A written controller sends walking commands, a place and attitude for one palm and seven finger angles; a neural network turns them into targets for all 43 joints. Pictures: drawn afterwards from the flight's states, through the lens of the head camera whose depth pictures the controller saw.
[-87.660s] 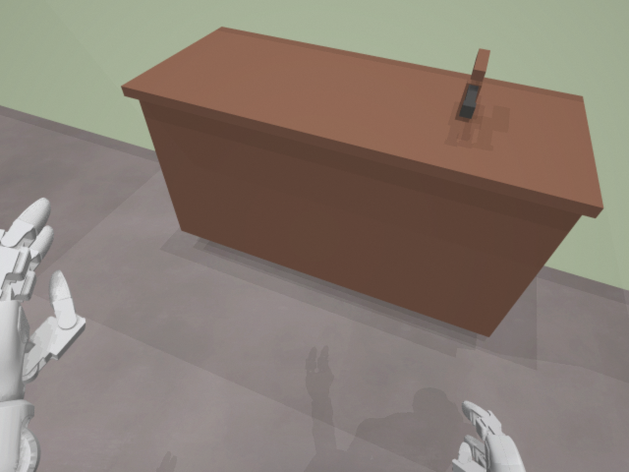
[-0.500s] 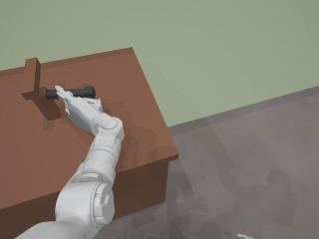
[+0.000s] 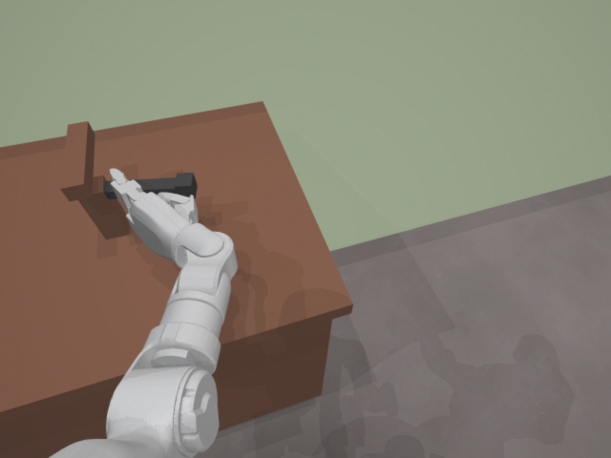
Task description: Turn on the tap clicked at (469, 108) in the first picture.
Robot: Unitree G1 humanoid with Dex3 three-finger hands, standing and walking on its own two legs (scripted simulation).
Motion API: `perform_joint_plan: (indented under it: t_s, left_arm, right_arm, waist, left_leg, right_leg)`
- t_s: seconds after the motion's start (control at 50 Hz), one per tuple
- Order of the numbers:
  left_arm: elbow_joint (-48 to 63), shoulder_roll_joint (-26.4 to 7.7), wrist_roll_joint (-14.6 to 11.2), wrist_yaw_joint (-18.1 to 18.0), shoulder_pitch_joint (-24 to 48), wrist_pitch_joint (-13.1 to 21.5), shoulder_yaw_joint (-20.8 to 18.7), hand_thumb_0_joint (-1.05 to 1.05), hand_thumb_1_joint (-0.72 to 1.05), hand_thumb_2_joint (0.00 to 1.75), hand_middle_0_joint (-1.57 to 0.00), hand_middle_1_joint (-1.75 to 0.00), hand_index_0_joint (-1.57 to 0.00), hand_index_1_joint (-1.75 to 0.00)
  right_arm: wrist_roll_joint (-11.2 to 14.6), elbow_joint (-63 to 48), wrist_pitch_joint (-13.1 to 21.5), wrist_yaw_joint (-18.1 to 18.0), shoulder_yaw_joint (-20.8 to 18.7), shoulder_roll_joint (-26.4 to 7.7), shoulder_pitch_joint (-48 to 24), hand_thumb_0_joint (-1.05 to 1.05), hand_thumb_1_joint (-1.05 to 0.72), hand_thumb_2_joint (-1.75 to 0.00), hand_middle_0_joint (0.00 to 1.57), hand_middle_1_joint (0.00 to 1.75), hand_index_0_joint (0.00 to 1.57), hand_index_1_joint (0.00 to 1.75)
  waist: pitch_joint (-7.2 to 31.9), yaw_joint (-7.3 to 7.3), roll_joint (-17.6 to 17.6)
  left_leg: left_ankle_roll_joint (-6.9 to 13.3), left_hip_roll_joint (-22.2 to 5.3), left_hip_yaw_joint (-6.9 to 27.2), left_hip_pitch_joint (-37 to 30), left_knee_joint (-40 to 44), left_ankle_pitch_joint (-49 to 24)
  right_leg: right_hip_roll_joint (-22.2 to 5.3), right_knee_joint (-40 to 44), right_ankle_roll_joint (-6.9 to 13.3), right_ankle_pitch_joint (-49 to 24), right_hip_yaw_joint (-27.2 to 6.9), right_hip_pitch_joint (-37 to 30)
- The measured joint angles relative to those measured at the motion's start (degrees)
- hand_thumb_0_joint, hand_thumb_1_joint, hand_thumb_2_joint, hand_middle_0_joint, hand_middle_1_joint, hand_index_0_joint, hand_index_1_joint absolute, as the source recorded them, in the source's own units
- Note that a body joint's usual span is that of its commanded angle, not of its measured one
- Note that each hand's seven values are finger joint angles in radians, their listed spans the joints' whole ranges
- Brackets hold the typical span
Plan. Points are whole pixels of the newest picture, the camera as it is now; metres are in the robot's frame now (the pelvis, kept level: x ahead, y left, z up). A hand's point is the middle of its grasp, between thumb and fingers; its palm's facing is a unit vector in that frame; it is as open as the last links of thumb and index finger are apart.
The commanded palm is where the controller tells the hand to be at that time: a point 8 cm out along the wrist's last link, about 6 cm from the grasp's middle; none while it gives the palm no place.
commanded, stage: lift the hand up off the lever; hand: left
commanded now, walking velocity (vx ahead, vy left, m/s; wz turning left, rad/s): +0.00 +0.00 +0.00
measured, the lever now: (186, 186) +0.49 +0.17 +0.08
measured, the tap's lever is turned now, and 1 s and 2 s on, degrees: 76 76 76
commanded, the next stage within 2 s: draw the hand back beside the body in 1.90 s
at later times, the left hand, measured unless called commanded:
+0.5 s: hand (194, 199) +0.43 +0.15 +0.11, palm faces +0.76 -0.64 -0.12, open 7.8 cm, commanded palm +0.38 +0.17 +0.11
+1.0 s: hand (189, 193) +0.43 +0.15 +0.12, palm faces +0.77 -0.62 -0.13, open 7.8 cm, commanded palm +0.38 +0.17 +0.13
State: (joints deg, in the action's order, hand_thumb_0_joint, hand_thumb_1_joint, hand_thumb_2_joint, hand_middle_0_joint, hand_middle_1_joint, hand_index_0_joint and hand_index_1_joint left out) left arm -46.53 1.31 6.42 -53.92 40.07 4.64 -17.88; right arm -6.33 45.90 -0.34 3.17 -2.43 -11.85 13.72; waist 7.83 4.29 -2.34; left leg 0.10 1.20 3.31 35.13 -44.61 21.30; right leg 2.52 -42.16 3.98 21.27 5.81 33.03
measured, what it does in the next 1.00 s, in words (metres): stands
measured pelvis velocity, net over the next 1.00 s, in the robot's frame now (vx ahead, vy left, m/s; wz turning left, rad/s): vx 0.00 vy -0.01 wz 0.00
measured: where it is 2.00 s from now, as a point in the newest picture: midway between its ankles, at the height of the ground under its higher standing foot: outside the picture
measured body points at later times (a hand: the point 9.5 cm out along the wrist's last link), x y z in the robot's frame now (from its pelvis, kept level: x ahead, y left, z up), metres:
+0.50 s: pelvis +0.00 +0.00 +0.01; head +0.02 -0.01 +0.46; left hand +0.39 +0.18 +0.11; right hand +0.12 -0.23 -0.12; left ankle +0.00 +0.12 -0.71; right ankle -0.01 -0.07 -0.71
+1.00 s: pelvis +0.00 -0.01 +0.01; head +0.02 -0.02 +0.46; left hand +0.38 +0.18 +0.13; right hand +0.11 -0.25 -0.12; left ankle +0.00 +0.12 -0.71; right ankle -0.01 -0.07 -0.71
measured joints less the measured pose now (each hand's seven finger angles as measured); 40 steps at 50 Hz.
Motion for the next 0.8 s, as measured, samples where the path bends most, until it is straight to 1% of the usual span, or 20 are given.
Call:
perform_joint_plan:
  t_s: [0.16, 0.22, 0.3, 0.38, 0.44, 0.56, 0.8]
  left_arm:
    - [2.0, 1.9, -0.6, 0.4, -1.2, -2.9, 1.0, 0.02, 0.90, 0.89, -0.15, -0.15, -0.15, -0.15]
    - [3.3, 2.5, -0.4, 0.2, -1.7, -3.6, 1.4, 0.02, 0.90, 0.89, -0.15, -0.15, -0.15, -0.15]
    - [4.0, 2.7, 0.0, 0.0, -1.7, -4.7, 2.3, 0.02, 0.90, 0.89, -0.15, -0.15, -0.15, -0.15]
    - [4.3, 2.8, -0.3, -0.1, -1.1, -5.8, 3.0, 0.02, 0.90, 0.89, -0.15, -0.15, -0.15, -0.15]
    - [3.6, 2.9, -0.4, -0.4, -0.2, -6.7, 3.2, 0.02, 0.90, 0.89, -0.15, -0.15, -0.15, -0.15]
    - [3.2, 2.5, -0.4, -0.8, 0.8, -7.7, 2.1, 0.02, 0.90, 0.89, -0.15, -0.15, -0.15, -0.15]
    - [5.8, 2.0, -0.9, -0.6, -0.6, -9.3, 1.5, 0.02, 0.90, 0.89, -0.15, -0.15, -0.15, -0.15]
  right_arm:
    - [0.3, -0.8, -0.8, 0.2, 0.2, 0.3, -1.2, 0.01, -0.91, -0.90, 0.20, 0.30, 0.20, 0.30]
    - [0.2, -0.9, -0.8, 0.2, 0.2, 0.6, -1.7, 0.01, -0.91, -0.90, 0.20, 0.30, 0.20, 0.30]
    - [0.4, -0.8, -1.0, 0.2, 0.4, 0.9, -2.3, 0.01, -0.91, -0.90, 0.20, 0.30, 0.20, 0.30]
    - [0.5, -0.5, -1.0, 0.0, 0.5, 1.0, -2.9, 0.01, -0.91, -0.90, 0.20, 0.30, 0.20, 0.30]
    - [0.6, -0.3, -1.1, -0.2, 0.7, 0.9, -3.2, 0.01, -0.91, -0.90, 0.20, 0.30, 0.20, 0.30]
    - [0.7, -0.3, -1.0, -0.5, 0.7, 0.8, -3.2, 0.01, -0.91, -0.90, 0.20, 0.30, 0.20, 0.30]
    - [1.1, 0.1, -1.3, -0.9, 0.3, 0.2, -2.0, 0.01, -0.91, -0.90, 0.20, 0.30, 0.20, 0.30]
  waist:
    - [0.2, -0.89, -0.2]
    - [0.1, -1.23, -0.2]
    - [-0.1, -1.54, -0.1]
    - [-0.4, -1.81, 0.0]
    - [-0.5, -1.80, 0.1]
    - [-0.4, -1.49, 0.1]
    - [-0.7, -1.39, 0.0]
  left_leg:
    - [0.3, 0.3, -0.4, -2.1, 1.3, -0.2]
    - [0.3, 0.3, -0.4, -2.7, 1.5, -0.3]
    - [0.3, 0.3, -0.2, -3.2, 1.6, -0.4]
    - [0.2, 0.4, 0.0, -3.6, 1.9, -0.7]
    - [0.1, 0.4, 0.2, -3.7, 2.2, -1.0]
    - [0.0, 0.2, 0.1, -4.0, 3.0, -1.4]
    - [-0.3, -0.2, -0.2, -6.2, 5.2, -2.2]
  right_leg:
    - [-0.3, 1.1, -0.4, -0.2, -0.5, -2.0]
    - [-0.3, 1.3, -0.4, -0.3, -0.5, -2.6]
    - [-0.3, 1.6, -0.4, -0.3, -0.3, -3.2]
    - [-0.4, 1.9, -0.3, -0.5, 0.0, -3.6]
    - [-0.4, 2.1, -0.3, -0.7, 0.1, -3.8]
    - [-0.2, 2.7, -0.1, -1.2, 0.0, -4.0]
    - [0.2, 4.6, 0.2, -2.0, -0.4, -5.8]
